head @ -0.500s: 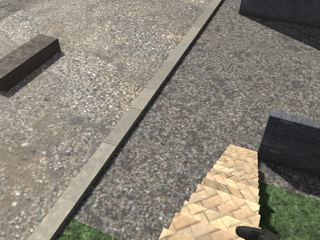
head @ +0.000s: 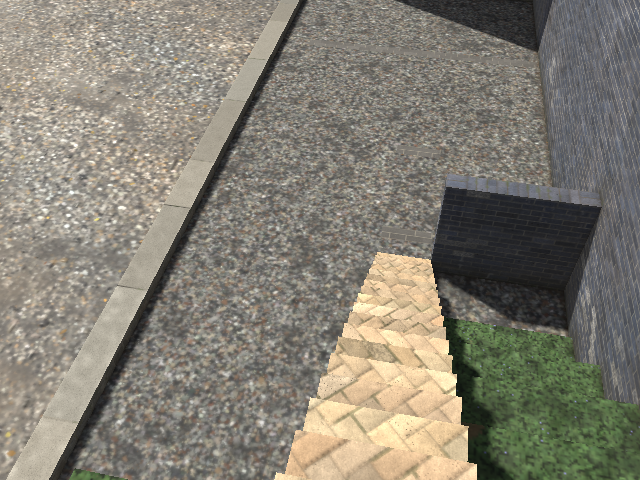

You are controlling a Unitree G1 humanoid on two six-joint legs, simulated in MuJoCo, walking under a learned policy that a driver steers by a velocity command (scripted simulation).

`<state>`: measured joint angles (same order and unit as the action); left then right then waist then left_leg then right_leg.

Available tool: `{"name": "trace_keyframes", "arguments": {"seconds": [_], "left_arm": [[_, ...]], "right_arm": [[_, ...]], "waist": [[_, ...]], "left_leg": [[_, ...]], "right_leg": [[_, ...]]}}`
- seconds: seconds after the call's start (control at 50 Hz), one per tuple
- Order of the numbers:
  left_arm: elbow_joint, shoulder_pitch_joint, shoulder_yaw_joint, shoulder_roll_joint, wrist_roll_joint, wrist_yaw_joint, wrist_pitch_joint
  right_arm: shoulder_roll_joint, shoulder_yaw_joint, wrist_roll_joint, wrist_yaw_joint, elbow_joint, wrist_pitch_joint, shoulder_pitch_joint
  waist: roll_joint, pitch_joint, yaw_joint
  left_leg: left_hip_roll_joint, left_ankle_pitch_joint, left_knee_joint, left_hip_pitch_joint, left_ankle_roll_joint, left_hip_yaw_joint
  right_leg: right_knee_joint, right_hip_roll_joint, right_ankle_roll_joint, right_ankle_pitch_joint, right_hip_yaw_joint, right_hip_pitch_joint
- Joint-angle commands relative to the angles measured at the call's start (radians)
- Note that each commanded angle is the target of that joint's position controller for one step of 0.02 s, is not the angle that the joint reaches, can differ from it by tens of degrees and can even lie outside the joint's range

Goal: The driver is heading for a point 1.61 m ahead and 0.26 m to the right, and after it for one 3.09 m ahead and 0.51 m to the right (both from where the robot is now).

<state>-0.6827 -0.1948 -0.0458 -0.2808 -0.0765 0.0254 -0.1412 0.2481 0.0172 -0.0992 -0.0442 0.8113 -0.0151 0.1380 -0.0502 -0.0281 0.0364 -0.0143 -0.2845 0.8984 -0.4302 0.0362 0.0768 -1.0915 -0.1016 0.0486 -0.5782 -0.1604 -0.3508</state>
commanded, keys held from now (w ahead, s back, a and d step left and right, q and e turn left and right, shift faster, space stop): e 0.38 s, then no key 0.62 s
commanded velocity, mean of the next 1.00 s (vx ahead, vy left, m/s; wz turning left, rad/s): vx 0.02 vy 0.00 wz -0.33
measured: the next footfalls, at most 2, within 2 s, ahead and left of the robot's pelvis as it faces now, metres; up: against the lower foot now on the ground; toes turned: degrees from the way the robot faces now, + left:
right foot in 0.38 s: +0.14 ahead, -0.20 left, -0.20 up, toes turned -18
left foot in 0.74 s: +0.19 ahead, -0.02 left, -0.20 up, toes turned -21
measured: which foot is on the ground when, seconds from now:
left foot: down 0.00-0.38, up 0.40-0.72, down 0.74-1.00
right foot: up 0.00-0.36, down 0.38-1.00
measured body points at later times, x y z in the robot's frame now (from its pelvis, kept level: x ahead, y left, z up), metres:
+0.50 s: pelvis +0.06 -0.08 -0.17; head +0.09 -0.12 +0.27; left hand +0.19 +0.15 -0.30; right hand +0.07 -0.38 -0.32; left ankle +0.11 +0.06 -0.70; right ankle +0.10 -0.18 -0.89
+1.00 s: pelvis +0.14 -0.07 -0.14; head +0.15 -0.05 +0.31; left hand +0.27 +0.13 -0.30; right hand +0.10 -0.31 -0.29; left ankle +0.15 -0.01 -0.89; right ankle +0.10 -0.19 -0.89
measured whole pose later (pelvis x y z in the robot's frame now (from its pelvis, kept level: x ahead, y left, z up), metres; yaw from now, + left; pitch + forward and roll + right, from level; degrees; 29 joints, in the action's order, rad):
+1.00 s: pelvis +0.14 -0.07 -0.14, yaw -18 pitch -3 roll -1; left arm -0.96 -0.24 0.04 -0.22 0.01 0.04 -0.08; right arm 0.20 -0.05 -0.03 0.01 1.02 0.03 0.27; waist -0.03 0.04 0.01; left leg 0.08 -0.18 0.28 -0.05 0.09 -0.01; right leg -0.27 -0.02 0.00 -0.16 -0.02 -0.06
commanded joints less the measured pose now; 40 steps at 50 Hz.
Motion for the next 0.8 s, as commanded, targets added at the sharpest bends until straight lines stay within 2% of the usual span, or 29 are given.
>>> {"name": "trace_keyframes", "arguments": {"seconds": [0.02,0.06,0.1,0.12,0.14,0.16,0.2,0.22,0.24,0.26,0.28,0.32,0.34,0.36,0.38,0.4,0.42,0.44,0.46,0.52,0.56,0.58,0.6,0.66,0.7,0.72,0.74,0.76,0.8], "left_arm": [[0.106,0.167,-0.006,-0.073,0.014,0.008,-0.04],[0.104,0.15,-0.008,-0.044,0.045,-0.024,-0.039],[0.054,0.104,-0.037,-0.081,0.013,-0.057,-0.043],[0.052,0.132,-0.036,-0.078,0.005,-0.064,-0.051],[0.068,0.25,-0.048,-0.107,-0.02,-0.054,-0.049],[0.133,0.432,-0.034,-0.092,-0.016,-0.049,-0.045],[0.183,0.557,-0.025,-0.048,0.02,-0.067,-0.024],[0.169,0.537,-0.048,-0.084,0.006,-0.083,-0.024],[0.146,0.498,-0.075,-0.166,-0.024,-0.116,-0.035],[0.038,0.269,-0.111,-0.151,-0.052,-0.129,-0.033],[-0.052,0.072,-0.129,-0.152,-0.061,-0.119,-0.034],[-0.189,-0.081,-0.143,-0.128,-0.048,-0.118,0.015],[-0.192,-0.122,-0.143,-0.119,-0.058,-0.121,0.052],[-0.211,-0.067,-0.13,-0.133,0.013,-0.11,0.082],[-0.237,-0.191,-0.133,-0.158,0.033,-0.106,0.103],[-0.257,-0.258,-0.098,-0.235,0.066,-0.109,0.105],[-0.22,-0.284,-0.081,-0.235,0.016,-0.089,0.07],[-0.194,-0.218,-0.076,-0.221,0.023,-0.062,0.046],[-0.144,-0.067,-0.072,-0.261,0.035,-0.044,0.051],[-0.059,0.192,0.04,-0.059,0.096,-0.065,0.119],[-0.104,0.166,0.053,-0.022,0.087,-0.066,0.132],[-0.117,0.168,0.044,-0.055,0.098,-0.068,0.137],[-0.123,0.188,0.063,-0.013,0.093,-0.06,0.143],[-0.095,0.136,0.075,0.003,0.056,-0.032,0.116],[-0.155,-0.06,0.044,-0.063,0.077,-0.021,0.07],[-0.163,-0.056,0.07,-0.006,0.073,-0.022,0.055],[-0.18,-0.129,0.086,0.083,0.07,-0.005,0.043],[-0.18,-0.165,0.077,0.07,0.093,-0.004,0.033],[-0.171,-0.07,0.067,0.007,0.092,-0.002,0.016]], "right_arm": [[0.065,-0.004,0.003,-0.027,-0.064,-0.018,-0.008],[0.124,0.007,0.019,0.003,-0.092,-0.01,-0.062],[0.131,0.012,0.007,0.02,-0.111,-0.017,-0.076],[0.094,0.0,-0.001,0.027,-0.127,-0.025,-0.089],[0.076,0.004,0.005,0.051,-0.094,-0.062,0.034],[0.049,-0.003,0.032,0.063,-0.083,-0.082,0.115],[0.118,0.028,0.077,0.079,-0.064,-0.084,0.12],[0.163,0.05,0.079,0.077,-0.069,-0.089,0.084],[0.115,0.032,0.067,0.09,-0.106,-0.089,0.0],[0.102,0.023,0.033,0.095,-0.074,-0.089,0.008],[0.055,0.01,0.006,0.105,-0.074,-0.077,-0.063],[0.045,-0.003,-0.014,0.106,-0.083,-0.047,-0.043],[0.026,-0.013,-0.053,0.113,-0.085,-0.019,-0.075],[0.048,-0.006,-0.047,0.127,-0.052,0.003,0.035],[0.043,-0.01,-0.035,0.151,-0.031,0.022,0.066],[0.072,0.017,0.012,0.157,-0.1,0.04,0.078],[0.162,0.041,0.015,0.148,-0.143,0.053,0.04],[0.152,0.047,-0.012,0.129,-0.15,0.076,-0.003],[0.085,0.028,-0.005,0.114,-0.148,0.104,0.0],[0.119,0.021,0.03,0.128,-0.105,0.164,-0.044],[0.077,0.022,0.083,0.11,0.002,0.182,0.13],[0.064,0.024,0.078,0.1,0.07,0.176,0.222],[0.066,0.025,0.07,0.088,0.079,0.166,0.226],[0.05,-0.009,0.09,0.082,-0.007,0.172,0.015],[0.039,-0.034,0.126,0.053,0.044,0.159,0.111],[0.04,-0.034,0.126,0.041,0.076,0.135,0.204],[0.057,-0.046,0.112,0.029,0.073,0.097,0.195],[0.072,-0.055,0.071,0.011,0.087,0.071,0.147],[0.048,-0.065,0.052,0.0,0.079,0.052,0.066]], "waist": [[0.242,0.111,-0.105],[0.209,-0.038,-0.061],[0.162,-0.133,-0.034],[0.126,-0.108,-0.031],[0.214,-0.036,-0.155],[0.177,0.033,-0.243],[0.109,0.059,-0.241],[0.131,-0.019,-0.218],[0.042,-0.002,-0.168],[0.114,-0.029,-0.075],[0.193,-0.028,0.005],[0.146,-0.015,0.03],[0.129,0.015,0.068],[0.044,-0.014,0.008],[-0.044,-0.024,0.067],[-0.321,-0.125,0.055],[-0.319,-0.236,0.084],[-0.243,-0.298,0.063],[-0.179,-0.312,-0.033],[-0.013,0.036,-0.091],[-0.047,-0.022,-0.128],[-0.108,-0.057,-0.14],[-0.112,-0.043,-0.15],[-0.024,0.058,-0.062],[-0.1,0.058,0.02],[-0.109,0.081,-0.025],[0.008,0.08,0.046],[0.148,0.145,0.104],[0.173,0.207,0.043]], "left_leg": [[-0.324,0.466,-0.334,0.145,0.147,-0.382],[-0.303,0.492,-0.271,0.089,0.089,-0.287],[-0.26,0.253,-0.213,0.013,0.047,-0.205],[-0.248,0.22,-0.183,0.035,0.038,-0.165],[-0.314,0.022,-0.065,0.193,0.052,-0.283],[-0.354,0.011,-0.049,0.346,0.085,-0.351],[-0.424,-0.096,-0.122,0.341,0.1,-0.441],[-0.439,-0.241,-0.115,0.265,0.099,-0.463],[-0.343,-0.464,-0.083,-0.002,0.048,-0.277],[-0.315,-0.52,-0.023,-0.241,0.038,-0.157],[-0.347,-0.478,0.044,-0.322,0.04,-0.08],[-0.323,-0.493,0.148,-0.485,0.023,0.038],[-0.271,-0.453,0.255,-0.325,-0.002,0.14],[-0.203,-0.34,0.45,-0.287,0.004,0.215],[-0.14,-0.441,0.802,-0.373,-0.013,0.237],[-0.056,-0.714,1.257,-0.78,-0.023,0.136],[-0.057,-0.492,1.179,-0.908,-0.005,-0.007],[-0.081,-0.311,1.044,-0.839,0.01,-0.048],[-0.114,-0.139,0.926,-0.708,-0.002,-0.126],[-0.033,-0.07,0.501,-0.45,-0.07,-0.198],[0.01,0.0,0.258,-0.141,-0.08,-0.15],[0.047,0.18,0.39,0.061,-0.11,-0.108],[0.066,0.172,0.397,0.099,-0.118,-0.107],[0.072,-0.122,-0.118,-0.007,-0.045,-0.103],[0.121,-0.086,-0.33,0.239,-0.005,-0.008],[0.057,-0.056,-0.532,0.312,0.006,-0.08],[-0.129,0.107,-0.691,0.381,0.028,-0.299],[-0.23,0.253,-0.561,0.333,0.1,-0.454],[-0.204,0.109,-0.679,0.197,0.097,-0.451]], "right_leg": [[-0.118,0.04,-0.055,0.016,-0.002,-0.415],[-0.078,0.073,-0.075,0.203,0.047,-0.236],[-0.12,0.05,-0.115,0.385,0.122,-0.094],[-0.061,0.045,-0.13,0.388,0.137,-0.127],[-0.161,0.07,-0.11,0.285,-0.048,-0.429],[-0.136,0.06,-0.098,0.185,-0.121,-0.727],[0.031,0.074,-0.073,0.235,-0.128,-0.874],[0.065,0.107,-0.079,0.396,-0.111,-0.773],[0.462,0.118,-0.101,0.742,-0.043,-0.429],[0.451,0.086,-0.133,0.974,0.049,-0.019],[0.468,0.118,-0.143,0.996,0.093,0.146],[0.449,0.04,-0.16,1.08,0.244,0.438],[0.766,0.1,-0.139,1.063,0.203,0.372],[0.767,0.059,-0.142,1.054,0.25,0.492],[0.822,0.147,-0.077,1.159,0.129,0.597],[0.407,0.319,-0.055,1.855,-0.014,0.921],[0.284,0.379,-0.133,1.697,-0.02,0.894],[0.357,0.414,-0.098,1.353,-0.074,0.727],[0.547,0.497,-0.082,0.788,-0.277,0.462],[0.866,0.449,0.059,-0.084,-0.367,-0.114],[0.842,0.304,0.063,-0.102,-0.216,-0.194],[0.847,0.293,0.093,0.078,-0.182,-0.288],[0.838,0.295,0.117,0.142,-0.149,-0.297],[0.761,0.271,0.14,0.363,-0.084,-0.022],[0.826,0.282,0.162,0.433,-0.15,0.074],[0.757,0.252,0.17,0.398,-0.124,0.099],[0.628,0.216,0.139,0.224,-0.082,0.111],[0.661,0.183,0.08,0.121,-0.027,-0.04],[0.734,0.154,0.029,0.244,0.009,0.083]]}}
Velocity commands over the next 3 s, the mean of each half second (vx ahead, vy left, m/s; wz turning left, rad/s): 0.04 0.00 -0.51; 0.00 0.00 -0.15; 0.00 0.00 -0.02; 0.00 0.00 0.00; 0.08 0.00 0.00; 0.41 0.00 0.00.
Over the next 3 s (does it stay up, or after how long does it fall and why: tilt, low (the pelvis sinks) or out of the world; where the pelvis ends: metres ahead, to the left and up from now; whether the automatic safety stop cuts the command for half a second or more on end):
stays up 0.18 -0.09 -0.15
